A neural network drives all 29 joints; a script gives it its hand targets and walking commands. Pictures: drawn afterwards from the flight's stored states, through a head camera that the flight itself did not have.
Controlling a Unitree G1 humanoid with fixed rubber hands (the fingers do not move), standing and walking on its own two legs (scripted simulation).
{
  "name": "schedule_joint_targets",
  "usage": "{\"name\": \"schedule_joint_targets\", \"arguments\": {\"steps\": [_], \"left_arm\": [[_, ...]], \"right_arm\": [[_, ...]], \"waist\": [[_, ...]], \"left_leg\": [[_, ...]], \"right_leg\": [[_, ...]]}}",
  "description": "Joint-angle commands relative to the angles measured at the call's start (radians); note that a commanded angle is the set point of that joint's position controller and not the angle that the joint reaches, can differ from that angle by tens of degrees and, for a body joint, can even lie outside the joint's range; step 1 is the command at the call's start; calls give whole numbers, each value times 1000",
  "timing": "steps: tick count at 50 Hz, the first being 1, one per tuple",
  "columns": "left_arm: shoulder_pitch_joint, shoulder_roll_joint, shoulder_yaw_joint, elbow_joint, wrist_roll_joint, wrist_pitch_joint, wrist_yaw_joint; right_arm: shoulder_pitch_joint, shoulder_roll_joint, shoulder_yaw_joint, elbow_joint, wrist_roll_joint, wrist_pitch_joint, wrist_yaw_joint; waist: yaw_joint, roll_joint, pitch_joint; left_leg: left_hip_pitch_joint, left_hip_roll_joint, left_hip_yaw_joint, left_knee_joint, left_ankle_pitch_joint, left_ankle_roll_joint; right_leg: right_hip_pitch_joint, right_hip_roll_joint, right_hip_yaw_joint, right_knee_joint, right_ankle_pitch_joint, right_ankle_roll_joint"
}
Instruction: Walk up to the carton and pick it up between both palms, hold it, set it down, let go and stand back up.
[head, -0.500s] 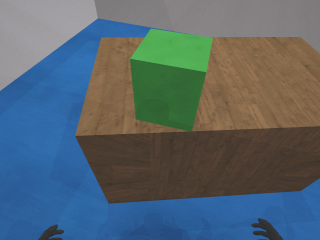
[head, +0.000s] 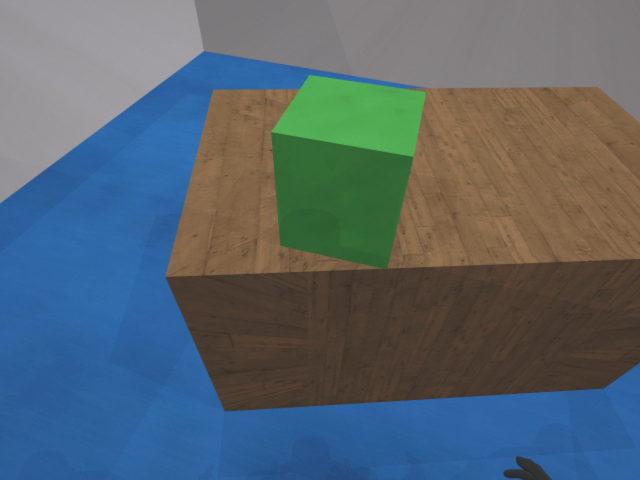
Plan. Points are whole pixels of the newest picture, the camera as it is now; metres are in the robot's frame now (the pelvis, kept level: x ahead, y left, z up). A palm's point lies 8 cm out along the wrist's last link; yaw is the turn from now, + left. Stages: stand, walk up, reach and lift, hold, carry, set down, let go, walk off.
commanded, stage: stand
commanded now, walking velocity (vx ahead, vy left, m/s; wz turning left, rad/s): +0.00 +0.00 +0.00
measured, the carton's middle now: (348, 173) +0.63 -0.06 +0.04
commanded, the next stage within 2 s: walk up in 0.88 s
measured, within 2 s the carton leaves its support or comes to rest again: neither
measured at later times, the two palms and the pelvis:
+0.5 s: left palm out of the picture +0.10 +0.29 -0.10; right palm out of the picture +0.10 -0.30 -0.10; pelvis +0.00 +0.00 +0.01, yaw +0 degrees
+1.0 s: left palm out of the picture +0.10 +0.30 -0.10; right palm out of the picture +0.11 -0.29 -0.10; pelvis +0.01 +0.00 +0.02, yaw +0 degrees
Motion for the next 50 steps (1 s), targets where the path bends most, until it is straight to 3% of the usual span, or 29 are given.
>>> {"name": "schedule_joint_targets", "arguments": {"steps": [1,3,6,8,10,17,23,24,26,27,29,31,32,38,40,41,44,47,48,50], "left_arm": [[-54,191,34,-37,-2,-17,3],[-50,178,33,-29,-6,-16,3],[-61,178,28,-17,2,-20,6],[-65,181,27,-10,-2,-21,7],[-68,189,30,-2,-2,-19,6],[-84,184,21,16,-3,-17,10],[-82,190,23,27,-2,-11,9],[-84,184,21,24,-5,-10,9],[-86,196,25,32,-5,-14,11],[-80,178,19,28,-5,-16,8],[-78,178,22,31,-5,-13,11],[-83,185,23,30,-4,-16,10],[-88,185,21,35,-1,-13,13],[-93,187,23,34,-3,-8,10],[-81,189,23,30,-5,-10,9],[-78,188,19,37,-2,-11,8],[-82,188,19,34,0,-9,8],[-80,194,25,43,-2,-8,11],[-91,181,20,37,-2,-9,12],[-72,195,26,49,-5,-9,12]], "right_arm": [[-70,-196,-39,-39,-1,-16,-5],[-57,-204,-38,-25,2,-14,-6],[-76,-198,-42,-16,0,-17,-5],[-65,-194,-33,-4,3,-15,-6],[-73,-200,-34,7,-1,-18,-7],[-73,-198,-35,32,10,-17,-8],[-61,-194,-31,45,4,-16,-9],[-70,-198,-29,48,1,-15,-8],[-67,-202,-31,52,5,-12,-6],[-70,-201,-32,50,1,-12,-10],[-58,-213,-34,51,3,-14,-10],[-70,-200,-32,48,0,-16,-8],[-73,-206,-34,51,1,-12,-10],[-80,-207,-34,56,6,-14,-10],[-71,-204,-32,60,7,-11,-10],[-78,-197,-33,57,7,-12,-11],[-67,-205,-34,57,4,-13,-13],[-66,-210,-35,65,5,-9,-12],[-70,-207,-40,59,7,-10,-12],[-52,-205,-37,65,4,-11,-9]], "waist": [[-3,-10,-25],[-1,22,-34],[-15,16,-39],[-16,-26,-58],[1,-8,-63],[-9,-11,-63],[-7,-14,-53],[-12,-26,-56],[-10,3,-62],[1,-28,-46],[0,13,-59],[-5,-12,-71],[-12,18,-54],[1,-13,-73],[5,16,-67],[-7,-6,-70],[-5,-24,-73],[-1,4,-90],[-12,10,-79],[-5,-11,-69]], "left_leg": [[-3,121,-145,-223,29,34],[15,119,-147,-242,21,26],[48,112,-132,-237,74,22],[75,116,-133,-246,95,22],[78,119,-126,-247,144,20],[100,120,-115,-261,232,9],[90,114,-116,-281,161,6],[92,121,-116,-282,174,6],[102,124,-115,-285,183,7],[96,120,-118,-294,167,5],[103,123,-113,-285,197,7],[116,124,-114,-275,225,6],[104,124,-111,-289,226,7],[112,121,-112,-289,227,2],[115,122,-107,-288,229,3],[134,125,-107,-286,243,3],[131,127,-109,-281,251,6],[153,127,-101,-277,282,6],[144,124,-100,-287,278,0],[129,128,-106,-292,271,7]], "right_leg": [[5,-70,75,-143,111,-68],[16,-72,82,-160,88,-67],[6,-80,85,-188,113,-61],[28,-85,85,-196,160,-56],[31,-84,81,-203,157,-54],[59,-94,74,-222,222,-48],[73,-96,82,-239,188,-50],[70,-99,77,-239,201,-51],[64,-97,83,-243,189,-48],[58,-91,73,-243,172,-46],[78,-98,82,-245,196,-45],[82,-99,79,-244,233,-48],[89,-100,73,-239,245,-45],[96,-102,72,-249,230,-49],[90,-105,79,-253,232,-44],[83,-100,73,-251,237,-43],[91,-104,74,-257,248,-44],[104,-105,74,-260,257,-45],[94,-98,69,-243,259,-43],[101,-104,72,-251,256,-45]]}}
